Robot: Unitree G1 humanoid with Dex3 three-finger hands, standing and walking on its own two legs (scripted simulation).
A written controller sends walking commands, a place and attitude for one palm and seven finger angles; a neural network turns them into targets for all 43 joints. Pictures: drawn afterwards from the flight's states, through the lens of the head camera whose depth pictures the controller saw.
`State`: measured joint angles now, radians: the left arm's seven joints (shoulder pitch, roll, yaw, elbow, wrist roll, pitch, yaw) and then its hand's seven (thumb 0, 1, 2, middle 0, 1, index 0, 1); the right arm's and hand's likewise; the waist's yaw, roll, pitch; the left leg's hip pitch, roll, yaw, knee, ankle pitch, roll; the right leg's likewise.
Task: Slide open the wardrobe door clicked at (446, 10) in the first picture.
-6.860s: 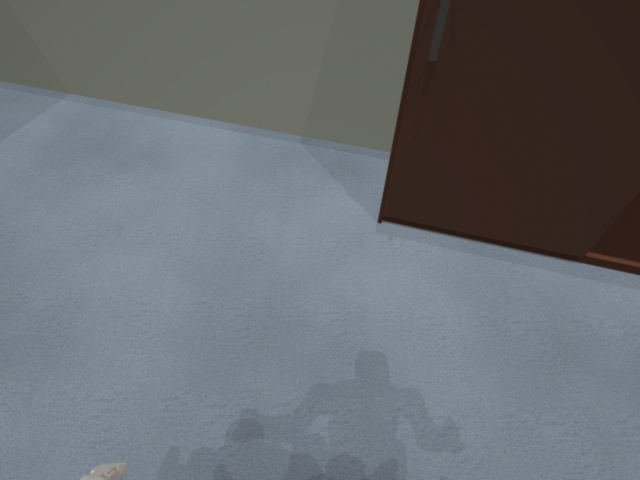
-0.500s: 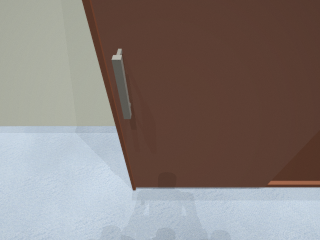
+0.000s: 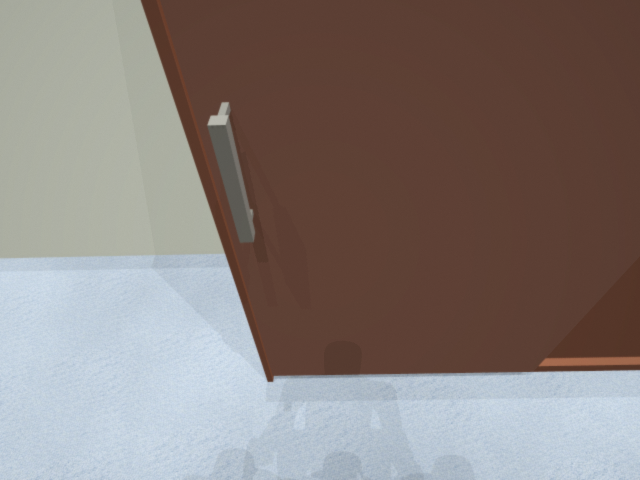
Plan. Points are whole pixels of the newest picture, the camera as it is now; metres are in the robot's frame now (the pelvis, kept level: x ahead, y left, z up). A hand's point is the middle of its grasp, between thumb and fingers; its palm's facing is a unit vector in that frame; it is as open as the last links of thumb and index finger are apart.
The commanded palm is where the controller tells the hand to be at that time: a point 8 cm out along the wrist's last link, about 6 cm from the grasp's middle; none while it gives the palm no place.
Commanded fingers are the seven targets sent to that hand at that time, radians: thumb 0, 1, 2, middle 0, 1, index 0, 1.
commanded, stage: look again from close up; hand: left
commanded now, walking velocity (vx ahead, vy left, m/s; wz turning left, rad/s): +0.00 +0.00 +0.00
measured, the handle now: (237, 178) +0.51 +0.16 +0.10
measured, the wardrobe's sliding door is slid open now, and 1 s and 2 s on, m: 0.00 0.00 0.00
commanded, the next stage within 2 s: raise the hand with hooked fingers in 0.60 s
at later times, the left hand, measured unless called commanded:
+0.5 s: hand out of the picture +0.02 +0.17 -0.17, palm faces +0.04 -0.98 -0.21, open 7.4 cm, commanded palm none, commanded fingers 0.00 0.90 0.90 -0.20 -0.30 -0.20 -0.30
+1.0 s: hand (191, 411) +0.20 +0.17 +0.00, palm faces +0.03 -1.00 -0.02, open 8.0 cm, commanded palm +0.13 +0.24 -0.03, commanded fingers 0.00 0.53 0.74 -0.23 -0.54 -0.23 -0.54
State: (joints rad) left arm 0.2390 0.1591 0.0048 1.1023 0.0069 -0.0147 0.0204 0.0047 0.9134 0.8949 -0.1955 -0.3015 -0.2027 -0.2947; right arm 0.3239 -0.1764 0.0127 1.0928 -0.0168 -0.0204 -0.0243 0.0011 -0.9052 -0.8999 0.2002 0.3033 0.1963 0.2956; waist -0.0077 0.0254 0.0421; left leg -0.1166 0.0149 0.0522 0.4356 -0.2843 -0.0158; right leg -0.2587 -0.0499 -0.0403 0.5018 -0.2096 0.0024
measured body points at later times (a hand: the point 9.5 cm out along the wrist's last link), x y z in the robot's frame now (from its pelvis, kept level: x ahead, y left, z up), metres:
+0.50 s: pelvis +0.00 -0.01 +0.00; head +0.02 -0.02 +0.45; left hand +0.02 +0.22 -0.15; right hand +0.01 -0.23 -0.16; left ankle -0.03 +0.13 -0.74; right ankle +0.04 -0.12 -0.74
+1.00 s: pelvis -0.01 +0.00 -0.05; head +0.01 +0.00 +0.40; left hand +0.19 +0.22 +0.01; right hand +0.19 -0.26 -0.09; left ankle -0.03 +0.13 -0.74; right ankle +0.04 -0.12 -0.74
